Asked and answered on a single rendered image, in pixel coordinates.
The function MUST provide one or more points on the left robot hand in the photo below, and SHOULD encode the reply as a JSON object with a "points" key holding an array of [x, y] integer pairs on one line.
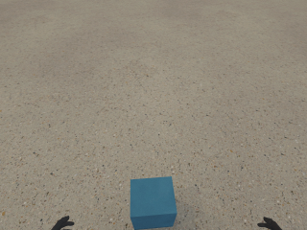
{"points": [[62, 223]]}

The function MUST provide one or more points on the carton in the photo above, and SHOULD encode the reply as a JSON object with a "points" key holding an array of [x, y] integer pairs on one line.
{"points": [[152, 203]]}

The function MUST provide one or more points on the right robot hand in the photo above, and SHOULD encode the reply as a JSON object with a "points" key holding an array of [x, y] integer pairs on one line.
{"points": [[269, 223]]}

